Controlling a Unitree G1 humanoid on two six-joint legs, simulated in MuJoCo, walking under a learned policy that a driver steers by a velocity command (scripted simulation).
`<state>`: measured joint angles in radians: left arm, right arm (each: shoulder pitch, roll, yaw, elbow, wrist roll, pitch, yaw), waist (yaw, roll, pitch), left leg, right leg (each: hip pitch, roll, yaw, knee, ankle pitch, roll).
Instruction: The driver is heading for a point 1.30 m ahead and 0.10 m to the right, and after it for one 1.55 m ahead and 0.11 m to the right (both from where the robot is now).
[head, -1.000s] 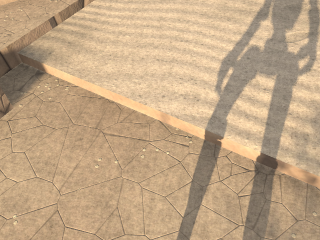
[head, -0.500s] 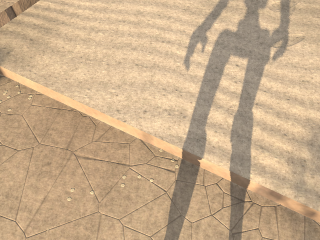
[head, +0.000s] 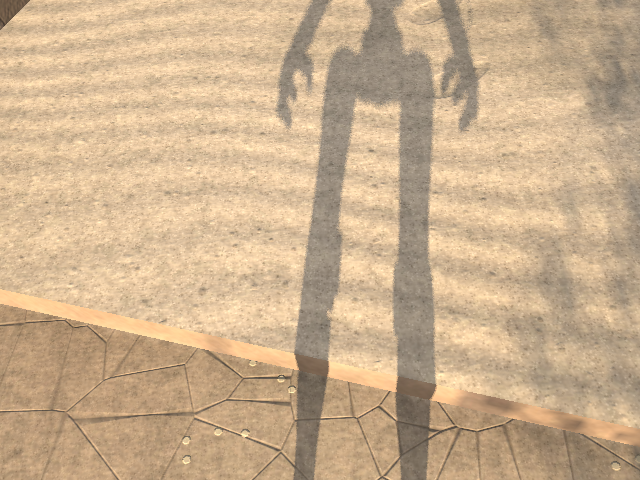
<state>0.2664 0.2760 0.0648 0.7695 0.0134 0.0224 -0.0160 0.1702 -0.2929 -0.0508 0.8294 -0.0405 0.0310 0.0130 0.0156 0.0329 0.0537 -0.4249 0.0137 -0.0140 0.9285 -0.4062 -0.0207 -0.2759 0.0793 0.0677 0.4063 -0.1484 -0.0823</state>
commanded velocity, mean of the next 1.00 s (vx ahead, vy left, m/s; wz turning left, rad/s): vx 0.44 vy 0.00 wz -0.32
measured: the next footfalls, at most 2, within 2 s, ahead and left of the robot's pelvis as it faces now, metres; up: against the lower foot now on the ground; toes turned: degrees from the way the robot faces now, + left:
left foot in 0.20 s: +0.12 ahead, +0.14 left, +0.00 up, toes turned -10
right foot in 0.64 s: +0.34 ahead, -0.15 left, +0.00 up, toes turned -23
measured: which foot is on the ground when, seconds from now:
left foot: up 0.00-0.18, down 0.20-0.66, up 0.68-1.00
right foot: down 0.00-0.20, up 0.22-0.62, down 0.64-1.00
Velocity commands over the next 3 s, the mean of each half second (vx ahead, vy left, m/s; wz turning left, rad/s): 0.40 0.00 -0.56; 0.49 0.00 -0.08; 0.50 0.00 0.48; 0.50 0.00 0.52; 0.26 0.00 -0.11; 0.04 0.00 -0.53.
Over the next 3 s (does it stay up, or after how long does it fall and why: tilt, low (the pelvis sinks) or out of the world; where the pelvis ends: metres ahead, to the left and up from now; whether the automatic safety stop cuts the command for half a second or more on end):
stays up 1.21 -0.07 0.08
